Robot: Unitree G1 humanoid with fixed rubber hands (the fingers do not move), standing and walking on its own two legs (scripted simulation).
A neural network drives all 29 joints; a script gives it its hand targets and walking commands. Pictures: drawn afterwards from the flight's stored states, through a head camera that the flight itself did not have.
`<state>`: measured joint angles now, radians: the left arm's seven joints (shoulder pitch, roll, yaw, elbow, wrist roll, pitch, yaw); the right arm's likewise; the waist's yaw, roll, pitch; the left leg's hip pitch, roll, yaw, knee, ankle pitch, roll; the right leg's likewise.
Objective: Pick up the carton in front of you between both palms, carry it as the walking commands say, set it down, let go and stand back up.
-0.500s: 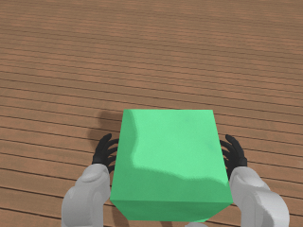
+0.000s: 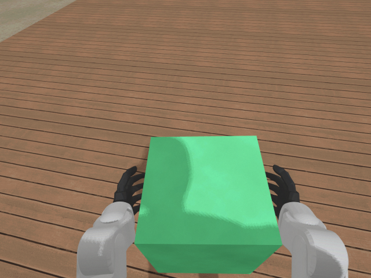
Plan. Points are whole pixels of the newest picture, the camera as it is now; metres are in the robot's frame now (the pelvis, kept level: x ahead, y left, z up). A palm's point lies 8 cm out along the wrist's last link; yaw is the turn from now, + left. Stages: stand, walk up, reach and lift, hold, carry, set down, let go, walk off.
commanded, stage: carry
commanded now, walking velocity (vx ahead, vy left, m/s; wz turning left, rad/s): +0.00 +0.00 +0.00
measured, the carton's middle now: (203, 209) +0.26 +0.00 +0.02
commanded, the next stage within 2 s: none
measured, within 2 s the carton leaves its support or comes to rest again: neither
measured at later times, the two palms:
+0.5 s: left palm (111, 218) +0.21 +0.17 +0.09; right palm (282, 219) +0.21 -0.13 +0.09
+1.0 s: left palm (113, 229) +0.20 +0.17 +0.05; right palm (272, 229) +0.21 -0.13 +0.05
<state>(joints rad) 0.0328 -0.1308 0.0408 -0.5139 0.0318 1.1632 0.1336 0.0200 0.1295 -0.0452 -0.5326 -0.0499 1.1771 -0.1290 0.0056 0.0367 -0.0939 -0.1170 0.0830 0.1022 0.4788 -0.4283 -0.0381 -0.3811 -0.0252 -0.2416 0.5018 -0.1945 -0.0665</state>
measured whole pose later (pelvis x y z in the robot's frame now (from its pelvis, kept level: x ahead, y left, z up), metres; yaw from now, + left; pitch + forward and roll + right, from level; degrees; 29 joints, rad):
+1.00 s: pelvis -0.05 +0.02 +0.00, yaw +1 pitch +2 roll +0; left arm -0.05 -0.13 0.08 -0.17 0.15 0.97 0.05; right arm -0.05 0.13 -0.07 -0.18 -0.15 0.97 -0.05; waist 0.00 0.02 -0.08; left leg -0.16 0.02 0.11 0.52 -0.39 0.01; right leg -0.40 -0.09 -0.22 0.49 -0.12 -0.04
